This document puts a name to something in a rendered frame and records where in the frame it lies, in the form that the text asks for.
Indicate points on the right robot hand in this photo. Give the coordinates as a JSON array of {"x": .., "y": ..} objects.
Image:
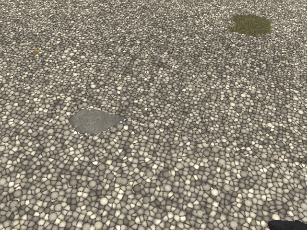
[{"x": 279, "y": 224}]

